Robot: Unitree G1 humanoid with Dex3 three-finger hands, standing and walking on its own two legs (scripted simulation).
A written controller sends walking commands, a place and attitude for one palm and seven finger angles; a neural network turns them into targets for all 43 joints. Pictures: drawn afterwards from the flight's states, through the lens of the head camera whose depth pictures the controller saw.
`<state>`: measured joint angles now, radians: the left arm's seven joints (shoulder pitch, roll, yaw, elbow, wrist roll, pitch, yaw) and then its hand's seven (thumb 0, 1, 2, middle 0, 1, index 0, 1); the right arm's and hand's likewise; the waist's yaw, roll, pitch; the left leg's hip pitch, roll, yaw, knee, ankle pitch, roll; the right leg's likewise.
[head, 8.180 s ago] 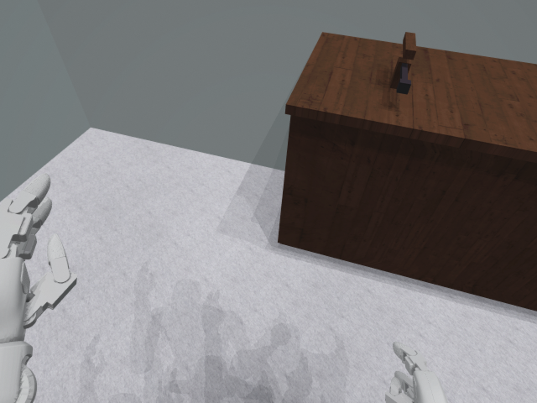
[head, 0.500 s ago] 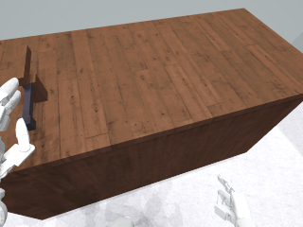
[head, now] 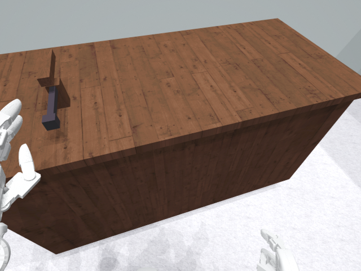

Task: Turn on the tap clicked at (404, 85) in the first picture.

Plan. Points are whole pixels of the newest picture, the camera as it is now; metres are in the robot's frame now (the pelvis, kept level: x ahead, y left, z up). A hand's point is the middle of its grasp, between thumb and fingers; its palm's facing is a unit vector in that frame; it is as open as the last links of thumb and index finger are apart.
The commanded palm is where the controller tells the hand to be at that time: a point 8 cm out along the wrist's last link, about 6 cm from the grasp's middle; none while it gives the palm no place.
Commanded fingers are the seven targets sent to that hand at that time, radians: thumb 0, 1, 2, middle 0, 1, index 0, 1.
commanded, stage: come to a stop and stand still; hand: left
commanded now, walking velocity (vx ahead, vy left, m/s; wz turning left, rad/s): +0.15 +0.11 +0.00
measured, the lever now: (51, 121) +0.40 +0.34 +0.10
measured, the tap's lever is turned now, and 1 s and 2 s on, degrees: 0 0 0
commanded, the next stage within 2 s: look again from close up in 0.68 s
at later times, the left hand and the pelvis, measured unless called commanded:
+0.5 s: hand (8, 189) +0.20 +0.28 +0.16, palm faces +0.42 -0.81 -0.40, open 7.4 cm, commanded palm +0.15 +0.31 +0.19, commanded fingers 0.00 0.90 0.90 -0.20 -0.30 -0.20 -0.30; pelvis -0.01 +0.02 +0.00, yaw +1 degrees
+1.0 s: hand (28, 193) +0.20 +0.26 +0.15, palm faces +0.29 -0.85 -0.44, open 7.4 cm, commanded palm +0.15 +0.30 +0.19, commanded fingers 0.00 0.90 0.90 -0.20 -0.30 -0.20 -0.30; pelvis -0.01 +0.02 +0.01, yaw +0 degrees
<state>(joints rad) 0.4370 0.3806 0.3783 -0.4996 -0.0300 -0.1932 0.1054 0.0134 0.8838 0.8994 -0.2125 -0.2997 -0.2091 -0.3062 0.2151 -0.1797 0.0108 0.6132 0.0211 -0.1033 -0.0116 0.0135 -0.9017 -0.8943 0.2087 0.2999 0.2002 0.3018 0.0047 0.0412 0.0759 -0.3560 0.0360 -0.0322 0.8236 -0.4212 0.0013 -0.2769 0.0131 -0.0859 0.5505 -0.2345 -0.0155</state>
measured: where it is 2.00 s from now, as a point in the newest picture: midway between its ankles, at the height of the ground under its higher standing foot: outside the picture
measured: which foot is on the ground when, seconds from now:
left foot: down 0.00-1.00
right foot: down 0.00-1.00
